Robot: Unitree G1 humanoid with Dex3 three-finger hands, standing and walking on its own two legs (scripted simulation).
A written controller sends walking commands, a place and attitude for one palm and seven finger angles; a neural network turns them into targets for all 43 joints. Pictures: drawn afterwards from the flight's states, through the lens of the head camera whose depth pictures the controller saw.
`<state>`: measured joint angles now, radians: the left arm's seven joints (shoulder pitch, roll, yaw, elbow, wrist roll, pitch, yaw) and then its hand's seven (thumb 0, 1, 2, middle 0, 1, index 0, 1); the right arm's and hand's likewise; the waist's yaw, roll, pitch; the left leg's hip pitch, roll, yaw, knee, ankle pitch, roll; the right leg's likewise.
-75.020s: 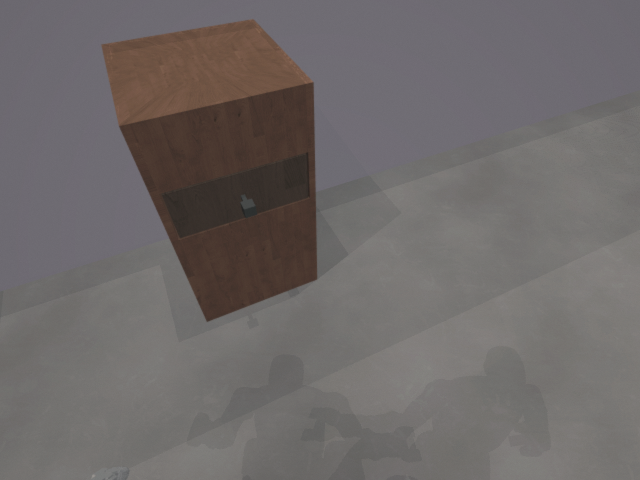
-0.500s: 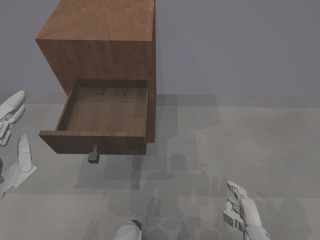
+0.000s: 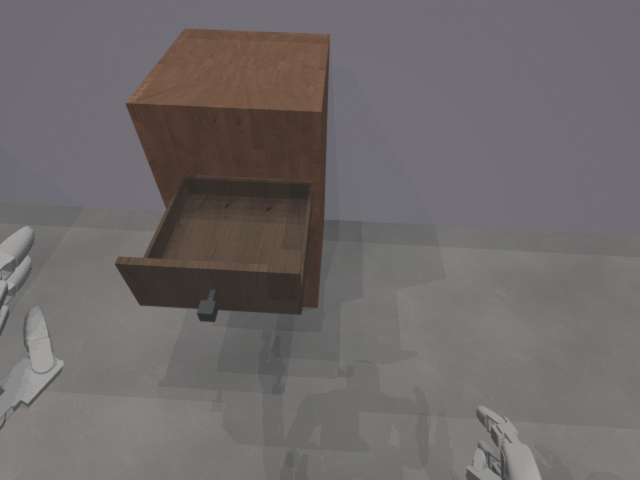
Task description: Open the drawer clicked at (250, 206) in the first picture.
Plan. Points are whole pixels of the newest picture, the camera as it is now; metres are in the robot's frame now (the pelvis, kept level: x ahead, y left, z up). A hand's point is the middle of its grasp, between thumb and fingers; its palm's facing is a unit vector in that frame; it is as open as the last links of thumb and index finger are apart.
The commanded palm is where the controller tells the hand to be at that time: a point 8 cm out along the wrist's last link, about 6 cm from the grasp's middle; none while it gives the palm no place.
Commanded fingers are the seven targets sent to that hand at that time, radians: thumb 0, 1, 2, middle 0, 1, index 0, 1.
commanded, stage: stop stepping back and stand still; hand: left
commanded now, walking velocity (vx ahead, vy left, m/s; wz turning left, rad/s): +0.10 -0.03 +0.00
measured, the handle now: (209, 304) +0.50 +0.26 -0.25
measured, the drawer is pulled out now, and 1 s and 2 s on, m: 0.30 0.30 0.30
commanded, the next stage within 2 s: let the arm hang, fingers relaxed in 0.64 s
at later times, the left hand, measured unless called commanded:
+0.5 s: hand (71, 330) +0.22 +0.25 +0.15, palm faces +0.28 -0.83 -0.49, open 7.4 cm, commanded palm +0.15 +0.29 +0.18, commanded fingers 0.00 0.90 0.90 -0.20 -0.30 -0.20 -0.30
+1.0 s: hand out of the picture +0.07 +0.19 -0.16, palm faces -0.02 -0.98 -0.19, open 7.4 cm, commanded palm none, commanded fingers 0.00 0.90 0.90 -0.20 -0.30 -0.20 -0.30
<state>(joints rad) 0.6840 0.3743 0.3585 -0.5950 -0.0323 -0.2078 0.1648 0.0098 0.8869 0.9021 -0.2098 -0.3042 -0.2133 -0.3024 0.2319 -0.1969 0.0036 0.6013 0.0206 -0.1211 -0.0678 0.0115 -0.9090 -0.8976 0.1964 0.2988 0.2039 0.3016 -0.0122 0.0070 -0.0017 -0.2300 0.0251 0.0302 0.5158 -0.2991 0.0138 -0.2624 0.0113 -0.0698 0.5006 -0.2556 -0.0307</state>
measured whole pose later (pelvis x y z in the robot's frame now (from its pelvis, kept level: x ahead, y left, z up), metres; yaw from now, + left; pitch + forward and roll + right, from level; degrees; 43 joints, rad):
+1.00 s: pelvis +0.00 +0.02 +0.00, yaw +0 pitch -1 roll +0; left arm 0.27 0.17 0.00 0.81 0.03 0.08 0.01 0.01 0.91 0.90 -0.19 -0.30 -0.20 -0.30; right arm 0.19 -0.20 0.02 0.87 -0.02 0.01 0.00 0.01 -0.91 -0.90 0.20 0.30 0.21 0.30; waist -0.02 -0.01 0.06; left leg -0.20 -0.01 0.05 0.52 -0.29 0.03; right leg -0.25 -0.02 -0.04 0.53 -0.26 0.00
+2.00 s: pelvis +0.00 +0.00 +0.01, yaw -1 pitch -2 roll +0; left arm 0.30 0.10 0.01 1.14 0.01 0.00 0.03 0.00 0.91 0.90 -0.20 -0.30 -0.20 -0.30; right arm 0.34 -0.10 0.00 1.12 -0.01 0.00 -0.05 0.00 -0.91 -0.90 0.19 0.30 0.20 0.30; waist -0.01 0.01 0.07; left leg -0.14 0.02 0.05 0.41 -0.24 0.00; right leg -0.19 0.01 -0.05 0.42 -0.20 -0.03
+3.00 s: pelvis +0.02 -0.01 +0.01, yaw -1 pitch -1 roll +0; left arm 0.28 0.11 0.01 1.14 0.01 0.00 0.04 0.00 0.91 0.90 -0.20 -0.30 -0.20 -0.30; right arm 0.31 -0.10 0.00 1.13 -0.01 0.00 -0.05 0.00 -0.91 -0.90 0.19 0.30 0.20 0.30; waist -0.01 0.02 0.08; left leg -0.10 0.04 0.04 0.39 -0.25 -0.03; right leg -0.15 0.04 -0.06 0.40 -0.22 -0.06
